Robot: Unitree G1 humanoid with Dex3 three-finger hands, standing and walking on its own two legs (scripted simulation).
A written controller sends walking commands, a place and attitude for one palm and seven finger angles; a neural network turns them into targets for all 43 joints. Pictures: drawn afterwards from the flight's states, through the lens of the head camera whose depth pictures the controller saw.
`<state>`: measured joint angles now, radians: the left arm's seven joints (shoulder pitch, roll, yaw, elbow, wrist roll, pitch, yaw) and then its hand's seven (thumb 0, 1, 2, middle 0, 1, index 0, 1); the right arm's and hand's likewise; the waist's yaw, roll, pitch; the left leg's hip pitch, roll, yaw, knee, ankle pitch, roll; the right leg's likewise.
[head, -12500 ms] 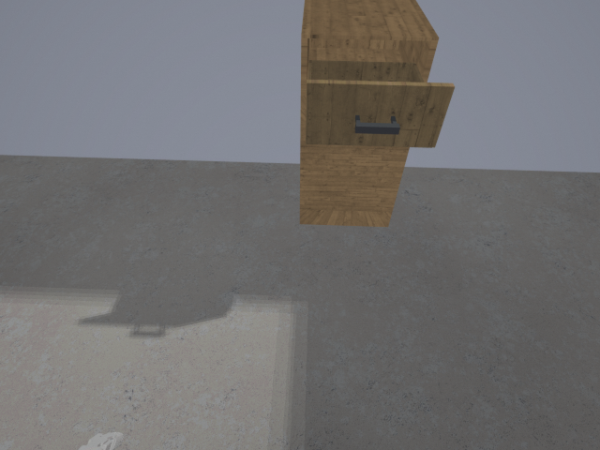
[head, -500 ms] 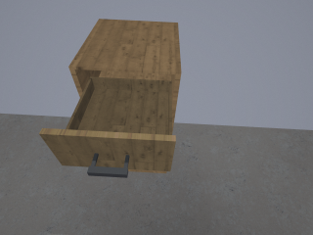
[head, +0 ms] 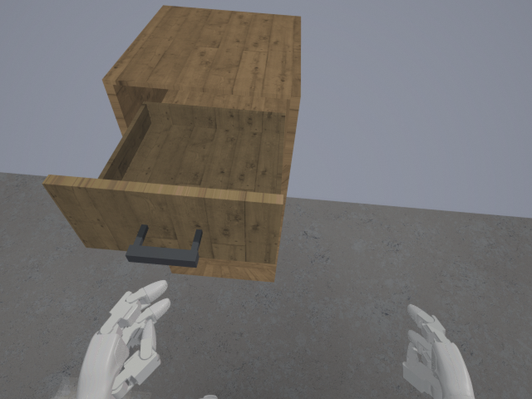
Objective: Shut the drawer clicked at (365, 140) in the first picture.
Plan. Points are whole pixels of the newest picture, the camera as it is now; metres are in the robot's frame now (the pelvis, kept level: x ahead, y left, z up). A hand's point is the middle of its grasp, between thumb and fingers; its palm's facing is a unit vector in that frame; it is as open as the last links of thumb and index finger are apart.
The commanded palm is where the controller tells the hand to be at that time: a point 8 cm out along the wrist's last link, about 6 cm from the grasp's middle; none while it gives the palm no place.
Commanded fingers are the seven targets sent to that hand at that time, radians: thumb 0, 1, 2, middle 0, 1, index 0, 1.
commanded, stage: raise the hand and make a fist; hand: left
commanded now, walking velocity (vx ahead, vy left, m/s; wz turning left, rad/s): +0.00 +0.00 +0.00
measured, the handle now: (166, 244) +0.35 +0.18 +0.01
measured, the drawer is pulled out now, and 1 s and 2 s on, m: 0.29 0.29 0.29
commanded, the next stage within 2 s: bring the fist close to the handle in 1.54 s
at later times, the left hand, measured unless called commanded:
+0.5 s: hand (135, 349) +0.18 +0.17 +0.05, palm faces +0.06 -1.00 -0.04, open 3.7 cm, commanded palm +0.13 +0.22 +0.06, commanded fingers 0.00 0.90 0.90 -1.08 -1.25 -1.08 -1.25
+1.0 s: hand (140, 359) +0.16 +0.15 +0.09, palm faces -0.03 -1.00 +0.00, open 3.2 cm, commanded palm +0.12 +0.20 +0.11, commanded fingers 0.00 0.90 0.90 -1.40 -1.60 -1.40 -1.60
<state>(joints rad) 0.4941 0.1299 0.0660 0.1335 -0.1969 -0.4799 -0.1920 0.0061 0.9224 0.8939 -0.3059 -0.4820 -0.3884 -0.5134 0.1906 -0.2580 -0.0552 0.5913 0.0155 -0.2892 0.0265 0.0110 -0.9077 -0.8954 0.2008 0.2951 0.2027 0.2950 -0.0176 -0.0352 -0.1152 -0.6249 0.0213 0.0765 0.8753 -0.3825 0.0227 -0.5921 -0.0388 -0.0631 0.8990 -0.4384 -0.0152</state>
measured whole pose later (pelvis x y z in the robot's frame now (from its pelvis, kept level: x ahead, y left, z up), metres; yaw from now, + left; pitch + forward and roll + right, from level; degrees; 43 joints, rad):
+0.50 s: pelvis +0.02 -0.02 -0.01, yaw +1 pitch +10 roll +0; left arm 0.63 0.20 0.19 -0.17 -0.31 -0.31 -0.28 0.01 0.90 0.89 -0.88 -1.05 -0.88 -1.05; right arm 0.28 -0.19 -0.03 0.58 0.05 -0.20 -0.05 0.01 -0.90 -0.90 0.21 0.30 0.21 0.30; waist 0.00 0.03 -0.11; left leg -0.69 0.05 0.03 0.97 -0.45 -0.01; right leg -0.64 -0.01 -0.10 0.97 -0.50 -0.04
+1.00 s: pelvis +0.01 +0.02 -0.01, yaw +1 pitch +7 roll -2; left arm 0.76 0.17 -0.05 -0.48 -0.18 -0.21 -0.16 0.01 0.90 0.90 -1.35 -1.55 -1.35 -1.55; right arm 0.21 -0.18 0.04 0.43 0.05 -0.20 0.00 0.01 -0.90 -0.90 0.20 0.30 0.21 0.30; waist 0.03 0.05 -0.13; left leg -0.63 0.02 0.04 0.97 -0.45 0.05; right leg -0.55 -0.04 -0.09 0.92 -0.48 0.01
